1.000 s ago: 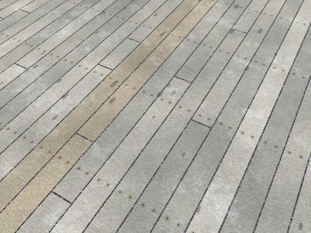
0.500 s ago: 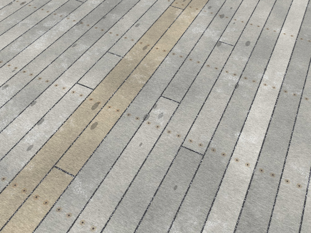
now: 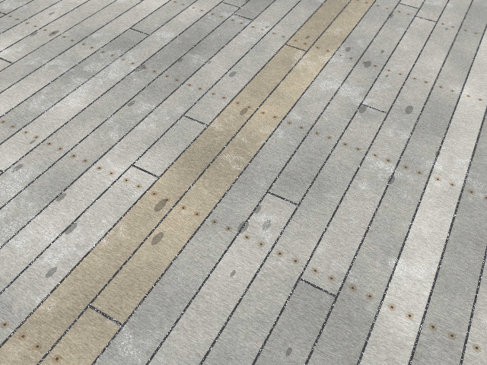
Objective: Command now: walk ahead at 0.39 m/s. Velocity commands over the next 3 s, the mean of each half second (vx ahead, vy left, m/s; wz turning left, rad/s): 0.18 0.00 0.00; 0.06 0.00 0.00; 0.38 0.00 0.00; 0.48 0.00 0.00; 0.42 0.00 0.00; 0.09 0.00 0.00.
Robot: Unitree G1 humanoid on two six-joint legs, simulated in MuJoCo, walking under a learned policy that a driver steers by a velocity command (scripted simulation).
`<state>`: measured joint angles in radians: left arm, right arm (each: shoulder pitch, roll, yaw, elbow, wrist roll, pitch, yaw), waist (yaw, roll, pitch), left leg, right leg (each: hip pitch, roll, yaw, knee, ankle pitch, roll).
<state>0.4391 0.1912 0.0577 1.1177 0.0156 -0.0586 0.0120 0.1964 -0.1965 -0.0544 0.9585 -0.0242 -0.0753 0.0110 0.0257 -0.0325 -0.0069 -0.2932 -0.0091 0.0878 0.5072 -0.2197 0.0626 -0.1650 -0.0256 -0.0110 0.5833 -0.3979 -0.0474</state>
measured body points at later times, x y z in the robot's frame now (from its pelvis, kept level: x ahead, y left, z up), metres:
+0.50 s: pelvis +0.14 +0.00 +0.00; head +0.16 -0.01 +0.45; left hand +0.20 +0.22 -0.15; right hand +0.11 -0.21 -0.17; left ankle +0.06 +0.10 -0.70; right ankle +0.21 -0.07 -0.73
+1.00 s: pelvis +0.17 +0.02 +0.01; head +0.16 +0.01 +0.46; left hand +0.15 +0.24 -0.15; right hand +0.13 -0.20 -0.16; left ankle +0.13 +0.12 -0.73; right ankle +0.20 -0.07 -0.72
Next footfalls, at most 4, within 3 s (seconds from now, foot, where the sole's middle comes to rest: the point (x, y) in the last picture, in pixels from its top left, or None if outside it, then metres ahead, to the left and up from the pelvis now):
0.38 right None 0.25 -0.07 -0.77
0.64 left None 0.17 0.12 -0.77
1.64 left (225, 326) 0.63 0.07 -0.77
2.22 right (279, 236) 0.95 -0.09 -0.77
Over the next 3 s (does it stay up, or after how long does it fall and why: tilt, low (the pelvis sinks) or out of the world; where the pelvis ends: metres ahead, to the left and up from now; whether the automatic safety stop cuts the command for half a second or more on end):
stays up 1.01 -0.01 0.01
